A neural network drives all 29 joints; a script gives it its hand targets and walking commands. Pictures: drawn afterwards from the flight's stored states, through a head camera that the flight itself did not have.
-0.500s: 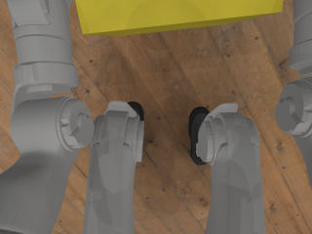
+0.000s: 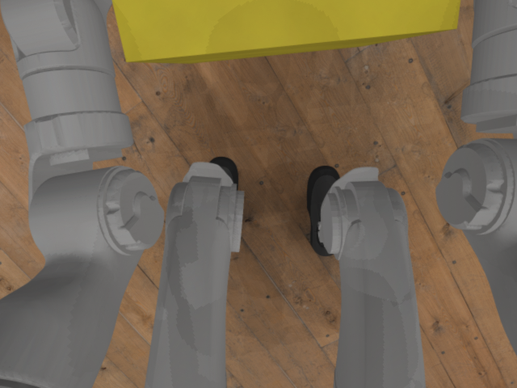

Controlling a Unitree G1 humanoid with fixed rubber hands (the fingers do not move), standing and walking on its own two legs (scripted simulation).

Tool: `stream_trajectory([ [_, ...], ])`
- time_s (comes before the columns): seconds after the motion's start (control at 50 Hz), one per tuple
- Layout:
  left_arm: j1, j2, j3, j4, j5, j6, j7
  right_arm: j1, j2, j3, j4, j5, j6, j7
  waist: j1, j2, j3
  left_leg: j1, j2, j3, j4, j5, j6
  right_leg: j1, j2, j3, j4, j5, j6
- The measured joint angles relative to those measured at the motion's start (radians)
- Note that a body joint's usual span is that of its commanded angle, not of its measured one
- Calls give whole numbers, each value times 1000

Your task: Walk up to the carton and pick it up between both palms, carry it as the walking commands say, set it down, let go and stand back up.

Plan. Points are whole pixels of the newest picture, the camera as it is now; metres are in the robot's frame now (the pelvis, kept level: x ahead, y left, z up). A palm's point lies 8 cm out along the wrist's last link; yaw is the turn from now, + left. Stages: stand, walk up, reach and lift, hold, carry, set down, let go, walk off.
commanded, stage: reach and lift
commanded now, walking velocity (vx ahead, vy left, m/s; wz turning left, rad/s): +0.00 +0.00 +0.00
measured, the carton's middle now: out of the picture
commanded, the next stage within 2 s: none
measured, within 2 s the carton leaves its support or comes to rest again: neither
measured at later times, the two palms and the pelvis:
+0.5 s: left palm out of the picture +0.54 +0.20 -0.06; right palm out of the picture +0.58 -0.15 -0.06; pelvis -0.01 +0.00 +0.05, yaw -1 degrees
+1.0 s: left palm out of the picture +0.52 +0.20 +0.02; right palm out of the picture +0.56 -0.15 +0.02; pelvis -0.02 +0.00 +0.10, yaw +0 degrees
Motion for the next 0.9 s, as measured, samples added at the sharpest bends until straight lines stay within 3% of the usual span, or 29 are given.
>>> stream_trajectory([
  [0.1, 3, -12, -19, -28, -4, 16, 17, 12, -25, 20, -32, 23, 20, 5, 6, 13, 2, 30, 0, -4, -25, 14, 6, 35, 4, 1, -34, 16, 9],
  [0.24, -26, -29, 26, 1, 47, 22, -2, -28, -17, -27, 25, -25, 21, 32, 4, 10, -2, 77, 2, 3, -83, 37, 10, 78, 10, 15, -89, 42, 15],
  [0.5, 79, -52, 4, -104, 18, 38, 13, 53, 3, 1, -56, -12, 35, 30, 3, 15, 2, 174, -1, -12, -178, 59, 5, 175, 12, 13, -187, 66, 10],
  [0.7, 63, -49, 26, -40, 47, 28, -13, 71, 29, -32, -34, -56, 28, 32, 0, 15, -2, 263, -3, -8, -243, 73, 3, 259, 14, 25, -244, 79, 9],
  [0.9, 164, -76, 11, -120, 22, 32, 0, 139, 37, 4, -88, -15, 43, 20, -7, -2, 0, 364, 2, -12, -313, 83, 3, 357, 20, 32, -316, 94, 7],
])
